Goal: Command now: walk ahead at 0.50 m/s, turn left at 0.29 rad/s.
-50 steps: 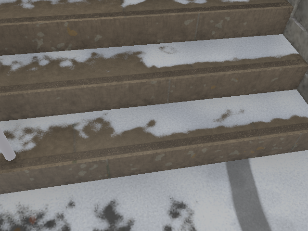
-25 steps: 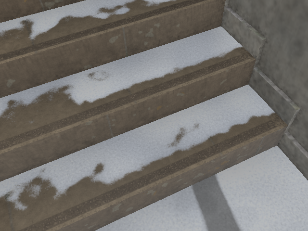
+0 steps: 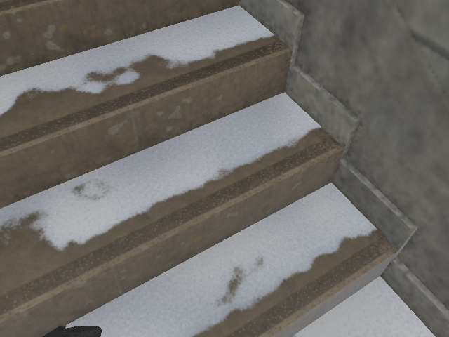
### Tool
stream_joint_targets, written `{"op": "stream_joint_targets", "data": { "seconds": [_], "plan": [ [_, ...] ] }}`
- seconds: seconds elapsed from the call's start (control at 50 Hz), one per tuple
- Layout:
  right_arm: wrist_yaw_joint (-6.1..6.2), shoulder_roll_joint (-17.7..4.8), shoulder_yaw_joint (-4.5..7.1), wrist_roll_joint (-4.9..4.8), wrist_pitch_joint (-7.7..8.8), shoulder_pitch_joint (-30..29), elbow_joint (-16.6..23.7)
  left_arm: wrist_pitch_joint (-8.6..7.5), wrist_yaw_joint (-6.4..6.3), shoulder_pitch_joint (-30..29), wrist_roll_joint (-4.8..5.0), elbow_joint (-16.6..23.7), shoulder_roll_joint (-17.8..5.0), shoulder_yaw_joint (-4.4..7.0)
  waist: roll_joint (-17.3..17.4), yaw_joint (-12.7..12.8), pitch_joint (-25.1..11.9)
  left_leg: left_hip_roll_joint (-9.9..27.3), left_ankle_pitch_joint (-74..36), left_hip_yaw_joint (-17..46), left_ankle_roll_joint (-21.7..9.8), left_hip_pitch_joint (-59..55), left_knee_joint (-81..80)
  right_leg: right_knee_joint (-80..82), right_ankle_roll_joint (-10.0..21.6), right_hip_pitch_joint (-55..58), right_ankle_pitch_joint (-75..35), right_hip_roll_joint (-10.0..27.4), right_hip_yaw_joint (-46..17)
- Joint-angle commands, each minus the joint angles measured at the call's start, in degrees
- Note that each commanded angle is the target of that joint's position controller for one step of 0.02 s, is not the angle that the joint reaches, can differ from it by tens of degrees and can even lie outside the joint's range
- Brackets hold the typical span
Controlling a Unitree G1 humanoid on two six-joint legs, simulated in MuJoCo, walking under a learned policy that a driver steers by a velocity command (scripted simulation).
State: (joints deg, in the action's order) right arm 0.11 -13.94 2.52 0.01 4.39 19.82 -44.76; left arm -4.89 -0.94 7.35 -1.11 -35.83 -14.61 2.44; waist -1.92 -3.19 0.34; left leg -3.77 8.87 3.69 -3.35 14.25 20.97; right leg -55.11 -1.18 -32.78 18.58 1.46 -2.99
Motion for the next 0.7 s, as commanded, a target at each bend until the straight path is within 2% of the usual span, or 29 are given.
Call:
{"op": "stream_joint_targets", "data": {
  "seconds": [0.02, 0.1, 0.12, 0.14, 0.18, 0.2, 0.22, 0.24, 0.26, 0.28, 0.3, 0.32, 0.36, 0.38, 0.4, 0.42, 0.46, 0.48, 0.5, 0.52, 0.54, 0.56, 0.58, 0.6, 0.62, 0.64, 0.66, 0.68, 0.7],
  "plan": [
    [1.00, -9.8, 2.53, -0.36, 0.45, -5.6, 5.6, -0.43, -0.30, -1.2, -0.03, 3.4, -0.9, 0.03, 8.0, 3.1, -5.0, 10.5, -22.8, 9.9, -9.2, 0.7, -5.1, 10.7, -2.1, 6.9, -5.7, -2.5, 2.5],
    [1.71, -9.5, 2.89, -0.94, -0.65, -3.0, 6.1, -0.69, 0.09, -6.9, 1.73, 4.5, -2.8, 0.72, 10.1, 1.4, -4.8, 11.5, -15.0, 14.8, -8.2, -1.1, -2.3, 20.4, -2.2, 9.7, -10.9, -4.0, 0.7],
    [1.47, -9.3, 2.92, -1.04, -0.53, -2.6, 5.8, -0.57, -0.05, -5.8, 1.87, 3.9, -3.1, 0.68, 11.7, 2.1, -4.4, 12.3, -8.9, 16.8, -7.7, -0.9, -1.5, 22.4, -1.7, 11.4, -8.7, -3.5, 0.1],
    [1.51, -8.5, 2.84, -1.14, -0.74, -2.8, 6.3, -0.24, 0.01, -2.9, 1.43, 3.3, -2.9, 0.81, 12.4, 3.4, -5.4, 11.9, -8.4, 17.8, -7.4, 0.8, 0.6, 24.2, -1.1, 16.7, -10.6, -4.3, 0.9],
    [1.03, -6.1, 2.14, -1.10, -0.57, -4.5, 7.5, -0.27, -0.21, 2.6, 0.73, 2.2, -5.0, 2.40, 9.2, 7.5, -6.6, 7.2, -10.4, 16.2, -4.2, 5.4, 11.0, 32.6, 1.2, 28.3, -11.5, -2.8, 1.0],
    [0.68, -1.9, 0.77, -1.07, -0.22, -5.9, 8.8, -0.53, -0.79, 12.2, -0.36, 0.8, -8.1, 3.39, 1.8, 11.6, -12.1, 2.7, 1.2, 10.8, -0.7, 15.5, 29.4, 34.3, 5.0, 43.0, -10.0, 8.2, -9.5],
    [0.92, 1.1, -0.36, -1.23, 0.48, -1.9, 11.2, -0.23, -0.84, 14.8, -2.24, 0.4, -12.9, 3.96, -13.8, 7.4, -13.0, -3.0, 28.4, 5.5, 1.4, 31.9, 44.0, 37.2, 14.0, 49.2, -13.5, 22.7, -32.4],
    [0.71, -4.9, 0.65, -3.14, 0.16, 0.3, 10.6, -0.31, -0.67, 13.8, -1.96, 0.1, -9.8, 3.81, -12.9, 6.0, -11.6, 2.5, 27.2, 4.2, 3.1, 38.7, 58.1, 38.2, 19.8, 45.7, -0.4, 26.4, -39.1],
    [0.62, -6.7, 0.97, -2.55, -0.56, -3.1, 10.1, -0.08, -0.74, 12.7, -0.75, 0.1, -5.3, 2.77, -7.8, 7.6, -6.4, 4.6, 22.5, 3.1, 3.9, 43.3, 66.7, 38.4, 19.1, 42.0, 6.6, 23.2, -32.0],
    [0.52, -5.3, 0.71, -1.09, -1.09, -5.3, 10.4, 0.45, -0.88, 10.8, -0.15, -0.2, -3.1, 1.98, -5.7, 7.1, -2.5, 5.1, 19.4, 1.9, 4.6, 45.4, 71.0, 39.3, 16.2, 36.9, 7.2, 18.7, -24.7],
    [0.43, -2.7, -0.13, -0.05, -1.41, -7.2, 11.0, 1.23, -1.34, 10.2, -0.63, -1.2, -3.6, 1.72, -6.1, 7.1, -0.4, 4.6, 19.4, 0.2, 5.1, 48.4, 83.4, 40.8, 15.4, 33.5, 5.3, 17.3, -22.3],
    [0.23, -0.7, -0.77, -0.29, -1.78, -7.4, 12.2, 1.45, -1.51, 9.8, -0.70, -2.2, -3.8, 1.41, -5.1, 5.3, 1.5, 5.4, 19.2, 1.6, 5.2, 50.4, 89.1, 41.5, 14.6, 29.8, 2.9, 16.7, -19.2],
    [0.43, 2.2, -2.13, -1.71, -2.53, -8.9, 13.3, 1.73, -1.23, 11.8, -0.83, -5.2, -1.3, 0.35, -4.0, 4.4, 2.7, 4.6, 20.1, 1.3, 5.4, 55.0, 102.6, 41.8, 14.2, 26.5, -5.9, 16.7, -13.5],
    [0.78, 2.8, -2.76, -1.73, -2.95, -9.8, 14.8, 1.97, -1.26, 12.6, -0.35, -6.5, -1.2, 0.19, -2.9, 3.6, 3.0, 4.9, 19.4, 2.8, 5.5, 58.5, 105.5, 41.2, 13.4, 26.5, -9.0, 17.2, -10.9],
    [0.89, 5.0, -3.84, -1.49, -3.20, -11.9, 15.8, 2.21, -1.16, 15.3, -0.19, -9.0, 0.2, -0.30, -2.8, 3.9, 3.2, 4.1, 20.2, 2.7, 5.2, 63.9, 113.1, 41.0, 13.2, 27.9, -11.5, 19.2, -9.7],
    [1.08, 5.3, -4.19, -1.90, -3.51, -13.0, 17.0, 2.59, -1.30, 16.5, 0.40, -10.6, 0.3, -0.37, -2.2, 3.4, 3.8, 4.7, 19.6, 4.1, 4.9, 67.3, 114.2, 40.7, 11.6, 28.6, -11.5, 18.9, -6.4],
    [0.84, 6.2, -5.33, -1.02, -4.17, -19.5, 21.1, 3.14, -1.51, 16.2, 0.53, -12.2, 0.2, -0.73, -1.2, 3.3, 5.7, 4.9, 17.3, 1.6, 5.1, 68.7, 110.5, 41.3, 8.8, 25.1, -12.2, 16.7, -0.6],
    [0.31, 6.4, -5.81, -0.54, -3.99, -21.7, 23.7, 3.63, -1.67, 14.9, 0.32, -12.8, -0.8, -1.02, -1.1, 1.8, 6.1, 6.5, 13.9, 1.0, 5.1, 65.5, 104.2, 41.5, 7.7, 20.1, -16.5, 14.3, 2.7],
    [-0.27, 6.0, -6.31, -0.19, -3.77, -23.6, 25.5, 4.06, -2.22, 13.8, 0.36, -12.8, -2.3, -0.85, -1.1, 1.1, 5.1, 7.6, 10.3, -3.2, 5.9, 60.8, 92.7, 42.6, 7.2, 16.7, -15.9, 11.0, 6.1],
    [-0.63, 5.0, -6.24, 0.31, -3.43, -25.2, 26.4, 4.14, -2.87, 13.9, -0.02, -12.5, -3.6, -0.87, -1.7, 1.7, 3.4, 8.3, 5.6, -5.2, 7.1, 55.5, 86.7, 43.1, 8.2, 14.7, -18.9, 10.4, 6.5],
    [-1.10, 6.8, -7.47, 0.81, -3.18, -26.4, 29.0, 5.13, -4.02, 11.9, 0.62, -11.7, -9.1, 0.43, -4.5, 0.5, -1.3, 10.3, 9.6, -7.1, 6.2, 42.2, 72.1, 48.5, 8.9, 12.1, -26.6, 10.7, 8.0],
    [-1.13, 6.0, -7.27, 0.29, -3.21, -29.0, 29.9, 5.93, -4.52, 15.1, 1.74, -12.3, -10.7, 1.11, -5.1, 2.3, -4.4, 9.4, 12.3, -9.8, 5.5, 34.4, 64.2, 50.2, 9.7, 15.0, -30.1, 11.7, 7.7],
    [-1.34, 4.9, -6.19, -0.45, -3.50, -24.4, 26.6, 5.95, -3.88, 12.7, 2.22, -11.7, -13.2, 1.51, -6.9, 0.7, -8.9, 6.6, 14.7, -13.3, 3.5, 26.6, 62.6, 46.2, 9.9, 20.5, -53.2, 13.4, 10.9],
    [-1.13, 3.0, -5.16, -0.42, -3.83, -20.5, 24.7, 6.16, -3.83, 13.2, 2.72, -11.9, -15.7, 2.21, -9.3, -0.9, -13.6, 2.4, 19.1, -15.4, 1.4, 23.4, 59.8, 38.7, 9.9, 29.3, -82.0, 14.1, 12.0],
    [-1.54, 0.3, -4.17, 0.40, -3.71, -15.9, 23.4, 5.85, -3.51, 12.3, 3.29, -11.2, -16.1, 2.48, -10.9, -2.2, -17.5, 0.4, 17.4, -14.7, -0.9, 19.9, 53.3, 31.8, 9.4, 36.0, -100.1, 15.2, 11.5],
    [-1.90, -4.2, -2.29, 0.02, -3.20, -8.6, 21.5, 5.35, -2.80, 11.7, 3.38, -10.3, -15.1, 2.39, -10.9, -5.2, -19.8, -1.5, 15.5, -9.3, -4.0, 14.2, 39.3, 20.9, 7.9, 39.8, -102.4, 13.5, 10.9],
    [-1.76, -13.4, 0.90, 0.33, -2.87, -0.7, 19.6, 3.79, -2.53, 12.4, 1.35, -6.7, -11.7, 1.91, 4.2, -6.7, -22.2, 7.2, -11.7, 15.7, -10.7, -6.4, 29.4, -1.8, 2.9, 18.2, -60.9, 8.5, 6.8],
    [0.32, -19.0, 2.10, 3.72, -4.60, -0.8, 17.9, 2.14, 0.58, 14.0, -0.99, -5.7, -5.0, 0.18, 26.5, -2.5, -32.1, 20.1, -16.0, 50.3, -19.9, -16.0, 3.9, -26.4, -0.3, -0.3, 0.8, -6.8, -1.3],
    [1.26, -14.9, 1.12, 5.62, -4.70, -3.6, 19.1, 1.54, 2.75, 15.1, 0.32, -8.0, -5.6, 1.13, 16.5, -2.2, -31.0, 23.3, 0.4, 54.4, -18.6, -10.2, 0.0, -44.9, 0.6, -5.2, 3.6, -6.1, -10.6]
  ]
}}
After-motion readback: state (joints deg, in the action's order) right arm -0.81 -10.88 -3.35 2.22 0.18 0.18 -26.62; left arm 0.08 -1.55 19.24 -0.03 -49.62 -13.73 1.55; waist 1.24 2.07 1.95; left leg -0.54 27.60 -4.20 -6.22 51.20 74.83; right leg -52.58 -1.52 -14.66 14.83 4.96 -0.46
